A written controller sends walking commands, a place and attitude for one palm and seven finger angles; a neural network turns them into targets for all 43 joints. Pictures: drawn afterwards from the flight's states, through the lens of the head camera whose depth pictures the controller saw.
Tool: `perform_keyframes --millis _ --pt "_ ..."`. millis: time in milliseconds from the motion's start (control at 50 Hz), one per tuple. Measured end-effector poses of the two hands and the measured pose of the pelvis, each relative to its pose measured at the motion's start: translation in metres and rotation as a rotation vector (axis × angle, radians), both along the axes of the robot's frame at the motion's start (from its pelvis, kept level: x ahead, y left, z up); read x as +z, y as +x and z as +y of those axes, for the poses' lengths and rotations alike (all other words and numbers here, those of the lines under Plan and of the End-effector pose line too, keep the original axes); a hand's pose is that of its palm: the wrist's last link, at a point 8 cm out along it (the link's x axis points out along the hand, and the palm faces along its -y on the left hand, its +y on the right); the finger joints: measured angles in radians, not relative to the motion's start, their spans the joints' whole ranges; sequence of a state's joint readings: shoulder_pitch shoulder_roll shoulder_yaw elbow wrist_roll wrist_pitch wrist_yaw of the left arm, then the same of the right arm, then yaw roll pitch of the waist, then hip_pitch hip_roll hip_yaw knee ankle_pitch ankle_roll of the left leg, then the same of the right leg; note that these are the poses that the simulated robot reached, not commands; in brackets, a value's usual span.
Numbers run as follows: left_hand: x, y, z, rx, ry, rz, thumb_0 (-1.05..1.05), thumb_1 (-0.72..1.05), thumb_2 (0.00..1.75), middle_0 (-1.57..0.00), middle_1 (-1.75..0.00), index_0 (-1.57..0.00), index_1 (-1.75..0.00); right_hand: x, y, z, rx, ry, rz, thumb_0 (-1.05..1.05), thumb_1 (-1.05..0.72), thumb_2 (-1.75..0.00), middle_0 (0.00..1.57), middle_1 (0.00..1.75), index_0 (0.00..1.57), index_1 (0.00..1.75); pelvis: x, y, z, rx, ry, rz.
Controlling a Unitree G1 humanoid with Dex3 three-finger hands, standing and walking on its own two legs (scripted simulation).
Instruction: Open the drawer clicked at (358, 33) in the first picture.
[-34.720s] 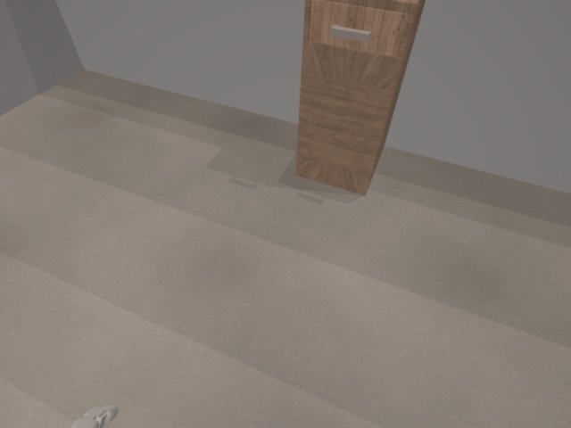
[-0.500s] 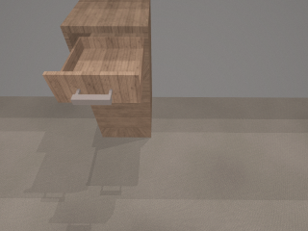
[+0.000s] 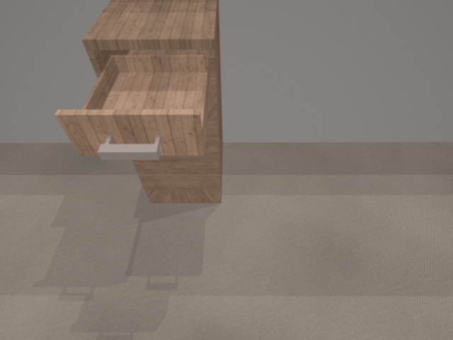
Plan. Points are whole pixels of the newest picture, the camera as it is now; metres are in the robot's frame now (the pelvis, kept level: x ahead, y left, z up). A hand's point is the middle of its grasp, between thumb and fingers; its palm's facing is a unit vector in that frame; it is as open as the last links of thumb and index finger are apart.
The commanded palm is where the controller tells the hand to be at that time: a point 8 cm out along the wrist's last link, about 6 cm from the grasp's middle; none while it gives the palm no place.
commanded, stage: stand and wait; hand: left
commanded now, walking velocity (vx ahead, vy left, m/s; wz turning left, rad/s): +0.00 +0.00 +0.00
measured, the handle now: (132, 145) +0.53 +0.26 +0.00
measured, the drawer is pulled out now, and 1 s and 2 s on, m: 0.30 0.30 0.30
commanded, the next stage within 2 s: none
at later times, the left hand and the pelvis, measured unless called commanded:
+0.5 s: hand out of the picture +0.03 +0.17 -0.17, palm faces +0.02 -0.98 -0.21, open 7.3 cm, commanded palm none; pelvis +0.02 -0.01 +0.00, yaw +0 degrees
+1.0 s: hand out of the picture +0.03 +0.17 -0.17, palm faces +0.02 -0.97 -0.22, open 7.3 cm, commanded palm none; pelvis +0.02 -0.01 +0.00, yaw +0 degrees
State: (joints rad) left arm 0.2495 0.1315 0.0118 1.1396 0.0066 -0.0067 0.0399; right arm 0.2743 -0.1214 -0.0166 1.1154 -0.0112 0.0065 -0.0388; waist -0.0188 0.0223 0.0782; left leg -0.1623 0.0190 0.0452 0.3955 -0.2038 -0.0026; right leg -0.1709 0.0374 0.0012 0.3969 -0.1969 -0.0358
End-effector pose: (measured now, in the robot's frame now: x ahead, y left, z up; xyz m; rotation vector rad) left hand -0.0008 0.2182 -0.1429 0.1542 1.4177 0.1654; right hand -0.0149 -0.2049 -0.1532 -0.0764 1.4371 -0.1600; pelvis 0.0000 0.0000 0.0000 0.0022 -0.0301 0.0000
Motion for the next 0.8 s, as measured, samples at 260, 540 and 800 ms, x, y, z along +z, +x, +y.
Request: perform_keyframes --millis 260,540,800 --pt "0.001 0.013 -0.001 -0.006 0.006 -0.002 0.00 0.92 0.90 -0.20 -0.30 -0.20 -0.30 0.001 0.010 -0.010 0.002 -0.012 0.007 0.00 -0.91 -0.90 0.19 0.30 0.20 0.30 0.001 0.009 -0.004 -0.002 0.001 0.003" --pt "0.002 0.024 -0.003 -0.009 0.010 -0.011 0.00 0.92 0.90 -0.20 -0.30 -0.20 -0.30 0.002 0.019 -0.016 0.002 -0.019 0.004 0.00 -0.91 -0.90 0.19 0.30 0.20 0.30 0.001 0.017 -0.008 -0.003 0.001 0.003" --pt "0.003 0.029 -0.003 -0.010 0.015 -0.029 0.00 0.91 0.90 -0.20 -0.30 -0.20 -0.30 0.002 0.025 -0.020 0.005 -0.024 -0.011 0.00 -0.91 -0.90 0.19 0.30 0.20 0.30 0.002 0.019 -0.010 -0.003 0.001 -0.002"
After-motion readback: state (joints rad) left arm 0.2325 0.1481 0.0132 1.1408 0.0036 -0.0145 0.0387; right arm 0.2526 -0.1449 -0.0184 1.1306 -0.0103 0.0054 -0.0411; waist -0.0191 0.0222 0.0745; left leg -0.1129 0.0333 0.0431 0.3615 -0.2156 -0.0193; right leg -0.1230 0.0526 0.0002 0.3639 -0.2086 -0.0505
